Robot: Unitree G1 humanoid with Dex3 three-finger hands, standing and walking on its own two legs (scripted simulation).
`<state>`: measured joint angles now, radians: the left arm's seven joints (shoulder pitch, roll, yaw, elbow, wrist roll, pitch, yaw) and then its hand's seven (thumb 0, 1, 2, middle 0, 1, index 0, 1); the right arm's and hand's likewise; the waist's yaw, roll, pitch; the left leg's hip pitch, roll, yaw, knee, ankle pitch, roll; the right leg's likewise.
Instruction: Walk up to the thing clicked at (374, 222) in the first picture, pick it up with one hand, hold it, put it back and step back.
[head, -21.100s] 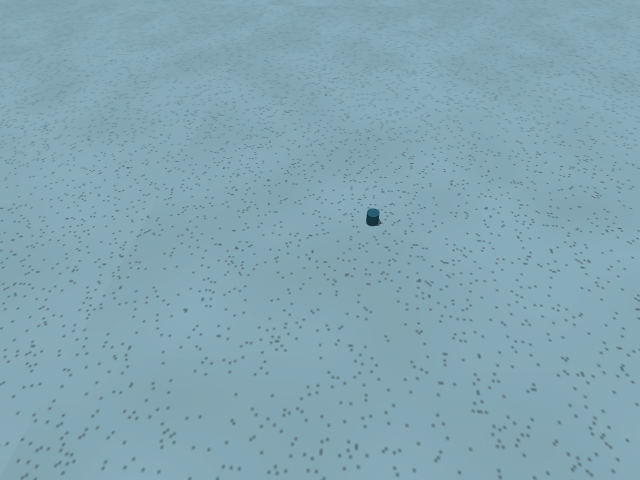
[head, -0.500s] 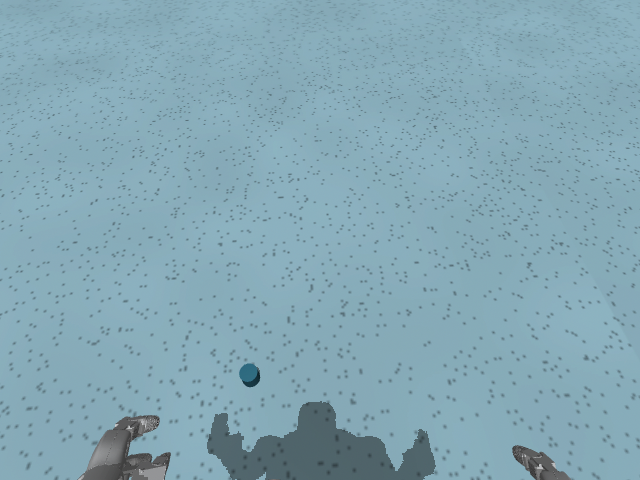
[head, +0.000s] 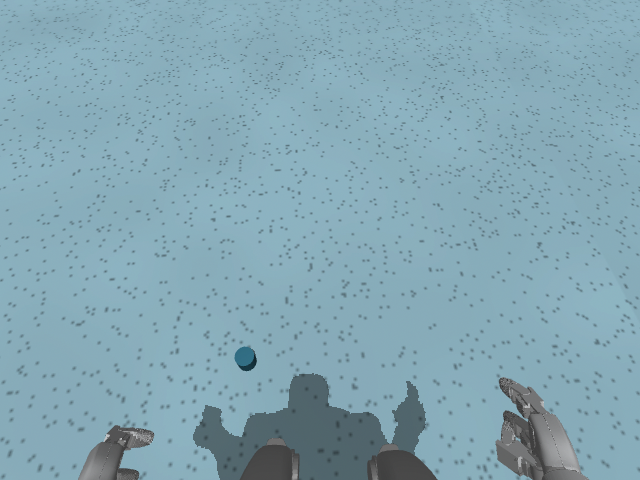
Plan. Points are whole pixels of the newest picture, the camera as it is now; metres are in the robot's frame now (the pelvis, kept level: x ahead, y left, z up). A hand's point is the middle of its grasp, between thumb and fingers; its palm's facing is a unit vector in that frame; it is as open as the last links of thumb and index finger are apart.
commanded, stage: rise first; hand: left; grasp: from above
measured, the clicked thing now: (245, 359) +0.44 +0.23 -0.67
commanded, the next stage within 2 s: none
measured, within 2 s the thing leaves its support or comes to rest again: neither
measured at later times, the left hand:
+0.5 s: hand out of the picture +0.13 +0.27 -0.22, palm faces -0.32 -0.75 -0.58, open 13.4 cm
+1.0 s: hand (190, 406) +0.28 +0.29 -0.41, palm faces -0.48 -0.26 -0.84, open 12.7 cm
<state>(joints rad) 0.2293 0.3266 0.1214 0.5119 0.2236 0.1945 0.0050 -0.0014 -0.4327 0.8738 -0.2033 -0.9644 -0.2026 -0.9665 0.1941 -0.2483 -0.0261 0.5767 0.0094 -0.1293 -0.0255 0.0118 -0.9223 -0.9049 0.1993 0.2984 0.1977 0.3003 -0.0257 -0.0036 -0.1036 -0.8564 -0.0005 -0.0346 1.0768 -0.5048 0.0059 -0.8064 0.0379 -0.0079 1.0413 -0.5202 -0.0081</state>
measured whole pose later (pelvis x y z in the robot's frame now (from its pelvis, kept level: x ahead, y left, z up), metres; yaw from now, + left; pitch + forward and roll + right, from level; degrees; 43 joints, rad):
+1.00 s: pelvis -0.09 -0.01 -0.27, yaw -4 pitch +34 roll -3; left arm -0.55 0.61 0.15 1.03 0.93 -0.25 0.17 0.00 -0.30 0.83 -0.28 -0.86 -0.28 -0.87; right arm 0.11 -0.28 -0.04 0.75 -0.04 -0.15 0.07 0.01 -0.89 -0.90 0.20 0.30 0.20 0.30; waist -0.04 0.00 -0.12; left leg -2.04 0.01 -0.07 2.09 -0.65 -0.02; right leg -1.99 0.06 -0.08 2.07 -0.68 -0.03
